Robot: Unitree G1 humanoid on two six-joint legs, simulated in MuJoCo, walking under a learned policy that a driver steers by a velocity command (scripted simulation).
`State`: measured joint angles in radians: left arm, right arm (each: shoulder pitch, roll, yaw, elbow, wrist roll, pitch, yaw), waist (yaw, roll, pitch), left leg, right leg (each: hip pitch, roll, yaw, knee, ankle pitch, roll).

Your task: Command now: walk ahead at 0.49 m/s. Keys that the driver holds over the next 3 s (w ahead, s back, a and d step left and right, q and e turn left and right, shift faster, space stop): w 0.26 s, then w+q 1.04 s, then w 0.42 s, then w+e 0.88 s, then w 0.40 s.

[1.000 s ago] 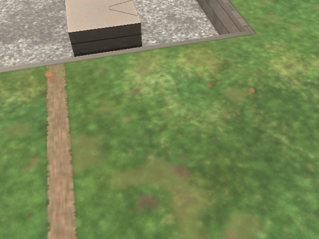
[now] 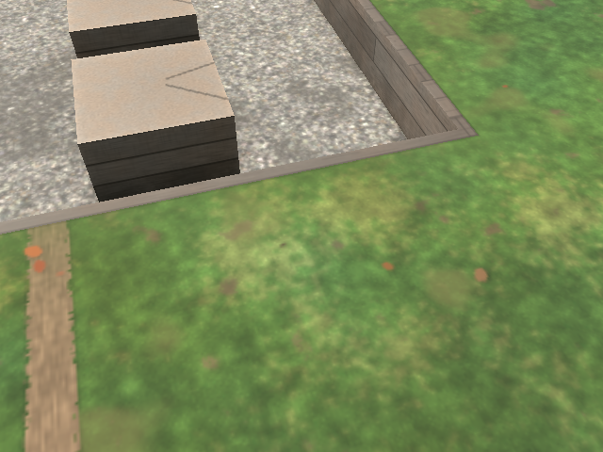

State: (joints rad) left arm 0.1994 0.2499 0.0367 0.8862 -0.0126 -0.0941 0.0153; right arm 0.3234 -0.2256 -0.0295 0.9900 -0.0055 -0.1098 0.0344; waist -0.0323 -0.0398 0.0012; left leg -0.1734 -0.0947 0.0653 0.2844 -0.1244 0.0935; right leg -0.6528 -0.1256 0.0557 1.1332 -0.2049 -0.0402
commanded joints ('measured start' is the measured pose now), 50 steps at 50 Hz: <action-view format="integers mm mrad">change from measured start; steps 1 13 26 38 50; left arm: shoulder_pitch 33 -180 55 173 12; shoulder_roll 43 81 84 148 140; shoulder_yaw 12 18 37 59 55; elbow -42 -129 3 51 -105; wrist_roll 12 -9 34 7 9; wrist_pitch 5 -28 -44 10 -50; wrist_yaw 7 -48 -27 15 -6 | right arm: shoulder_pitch -40 86 -7 -345 -119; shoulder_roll -134 -189 -70 -36 -116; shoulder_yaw -22 -40 -43 -31 -70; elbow -56 -6 -90 -269 -281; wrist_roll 2 26 38 29 18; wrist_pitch -17 33 61 54 32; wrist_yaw -20 -39 -43 24 -7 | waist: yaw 46 10 14 97 48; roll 74 118 -30 2 33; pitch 54 43 17 114 -68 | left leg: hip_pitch -97 192 -525 -615 71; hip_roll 283 347 216 183 273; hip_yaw -214 -186 -198 -30 -429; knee -203 -3 850 397 -35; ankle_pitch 68 213 15 88 152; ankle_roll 172 84 -44 -9 212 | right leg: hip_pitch -27 136 502 773 5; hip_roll -43 70 -121 -185 -9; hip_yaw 3 -71 -58 -250 33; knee -145 -638 -991 -924 66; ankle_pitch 156 115 306 459 -113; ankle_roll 27 -28 -130 -97 29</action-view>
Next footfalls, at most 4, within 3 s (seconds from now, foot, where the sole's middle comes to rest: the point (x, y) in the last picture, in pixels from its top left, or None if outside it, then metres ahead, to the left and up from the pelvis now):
0.30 right None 0.34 -0.17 -0.78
0.88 left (258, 419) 0.60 0.11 -0.78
1.36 right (275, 294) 0.94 0.07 -0.78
1.86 left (146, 289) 0.97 0.41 -0.78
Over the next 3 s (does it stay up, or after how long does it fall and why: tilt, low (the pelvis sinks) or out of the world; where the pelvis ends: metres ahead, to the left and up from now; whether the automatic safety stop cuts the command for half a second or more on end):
stays up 1.54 0.51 -0.07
